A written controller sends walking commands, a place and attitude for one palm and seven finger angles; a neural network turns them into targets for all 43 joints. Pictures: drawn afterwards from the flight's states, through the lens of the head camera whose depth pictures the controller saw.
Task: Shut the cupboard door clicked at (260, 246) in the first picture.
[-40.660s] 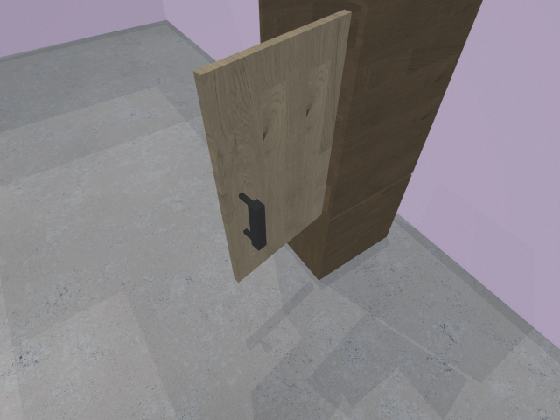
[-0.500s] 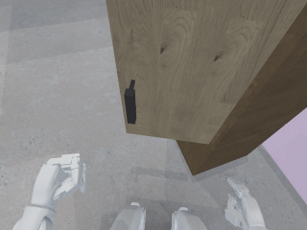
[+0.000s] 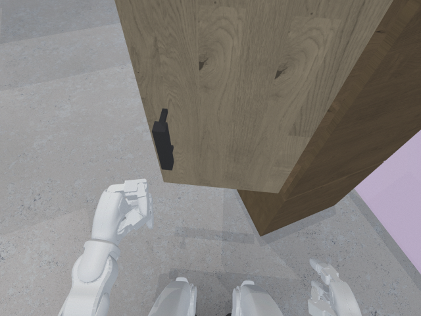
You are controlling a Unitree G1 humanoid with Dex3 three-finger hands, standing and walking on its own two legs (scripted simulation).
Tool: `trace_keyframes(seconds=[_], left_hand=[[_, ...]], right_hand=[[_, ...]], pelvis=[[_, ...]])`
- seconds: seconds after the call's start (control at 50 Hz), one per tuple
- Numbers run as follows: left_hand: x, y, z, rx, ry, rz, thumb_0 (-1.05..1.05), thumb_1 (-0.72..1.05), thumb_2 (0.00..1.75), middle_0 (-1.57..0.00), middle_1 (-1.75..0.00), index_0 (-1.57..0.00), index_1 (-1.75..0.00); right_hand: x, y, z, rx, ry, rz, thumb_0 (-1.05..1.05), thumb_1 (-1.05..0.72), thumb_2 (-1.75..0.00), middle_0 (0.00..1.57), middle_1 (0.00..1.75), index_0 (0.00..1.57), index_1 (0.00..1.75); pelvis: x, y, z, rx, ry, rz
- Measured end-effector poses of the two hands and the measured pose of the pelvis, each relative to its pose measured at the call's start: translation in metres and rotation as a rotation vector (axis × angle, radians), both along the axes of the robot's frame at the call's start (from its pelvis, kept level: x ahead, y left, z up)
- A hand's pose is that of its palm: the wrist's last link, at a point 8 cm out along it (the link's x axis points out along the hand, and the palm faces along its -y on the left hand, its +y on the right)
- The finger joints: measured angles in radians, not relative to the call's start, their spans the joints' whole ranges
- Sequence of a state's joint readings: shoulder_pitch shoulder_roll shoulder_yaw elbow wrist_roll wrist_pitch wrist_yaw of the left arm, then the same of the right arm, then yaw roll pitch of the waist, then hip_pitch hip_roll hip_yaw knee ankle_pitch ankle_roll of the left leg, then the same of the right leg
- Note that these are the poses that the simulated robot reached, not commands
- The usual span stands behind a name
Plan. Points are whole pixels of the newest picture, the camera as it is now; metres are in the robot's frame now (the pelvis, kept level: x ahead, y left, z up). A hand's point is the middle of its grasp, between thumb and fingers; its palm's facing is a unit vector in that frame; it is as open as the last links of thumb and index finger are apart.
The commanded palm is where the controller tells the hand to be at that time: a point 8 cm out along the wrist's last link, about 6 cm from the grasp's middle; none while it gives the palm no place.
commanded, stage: bring the fist close to the handle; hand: left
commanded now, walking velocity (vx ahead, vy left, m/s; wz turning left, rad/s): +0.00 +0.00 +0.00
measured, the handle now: (166, 140) +0.46 +0.12 +0.02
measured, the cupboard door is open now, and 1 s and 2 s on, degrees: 63 63 43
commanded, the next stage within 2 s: push the door shut along its arc in 0.80 s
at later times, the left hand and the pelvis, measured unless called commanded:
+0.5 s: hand (180, 177) +0.37 +0.08 +0.02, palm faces -0.09 -1.00 -0.01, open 3.1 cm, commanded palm +0.35 +0.14 +0.03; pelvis +0.00 -0.01 +0.00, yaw +0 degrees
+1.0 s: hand (178, 180) +0.36 +0.08 +0.03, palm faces -0.09 -1.00 -0.03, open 3.1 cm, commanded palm +0.35 +0.13 +0.03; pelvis +0.00 -0.01 +0.00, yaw +0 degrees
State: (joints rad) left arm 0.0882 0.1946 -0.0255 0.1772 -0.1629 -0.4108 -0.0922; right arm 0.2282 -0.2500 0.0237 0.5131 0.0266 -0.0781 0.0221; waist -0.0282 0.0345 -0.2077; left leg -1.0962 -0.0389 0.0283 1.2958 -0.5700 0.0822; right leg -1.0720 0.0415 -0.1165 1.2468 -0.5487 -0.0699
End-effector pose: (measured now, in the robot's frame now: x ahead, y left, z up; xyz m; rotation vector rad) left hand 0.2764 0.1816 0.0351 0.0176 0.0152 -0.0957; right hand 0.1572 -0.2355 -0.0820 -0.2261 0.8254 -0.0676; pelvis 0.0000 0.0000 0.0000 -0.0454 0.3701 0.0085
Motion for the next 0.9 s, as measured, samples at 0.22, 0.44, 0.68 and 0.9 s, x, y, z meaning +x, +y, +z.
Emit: trace_keyframes(seconds=[0.22, 0.44, 0.68, 0.9], left_hand=[[0.038, -0.018, -0.004, 0.002, -0.008, 0.015, 0.01, 0.9, 0.9, -1.3, -1.5, -1.3, -1.5], [0.07, -0.045, -0.01, -0.007, -0.005, -0.006, 0.01, 0.9, 0.9, -1.3, -1.5, -1.3, -1.5], [0.071, -0.039, -0.007, 0.007, -0.004, 0.028, 0.01, 0.91, 0.9, -1.3, -1.5, -1.3, -1.5], [0.066, -0.044, -0.009, 0.002, -0.025, 0.011, 0.01, 0.9, 0.9, -1.3, -1.5, -1.3, -1.5]], right_hand=[[-0.007, -0.009, -0.01, 0.009, 0.071, -0.023, 0.01, -0.9, -0.9, 0.2, 0.3, 0.2, 0.29], [-0.022, -0.014, -0.018, 0.011, 0.142, -0.043, 0.01, -0.9, -0.9, 0.2, 0.3, 0.2, 0.29], [-0.043, -0.017, -0.021, 0.033, 0.214, -0.083, 0.01, -0.91, -0.9, 0.2, 0.3, 0.2, 0.29], [-0.037, -0.019, -0.019, 0.014, 0.196, -0.07, 0.01, -0.91, -0.9, 0.2, 0.3, 0.2, 0.29]], pelvis=[[0.002, -0.006, -0.001, 0.013, 0.012, -0.008], [0.001, -0.008, -0.002, 0.018, 0.024, -0.009], [0.002, -0.008, 0.003, 0.028, 0.019, -0.025], [-0.002, -0.008, 0.001, 0.023, 0.013, -0.016]])
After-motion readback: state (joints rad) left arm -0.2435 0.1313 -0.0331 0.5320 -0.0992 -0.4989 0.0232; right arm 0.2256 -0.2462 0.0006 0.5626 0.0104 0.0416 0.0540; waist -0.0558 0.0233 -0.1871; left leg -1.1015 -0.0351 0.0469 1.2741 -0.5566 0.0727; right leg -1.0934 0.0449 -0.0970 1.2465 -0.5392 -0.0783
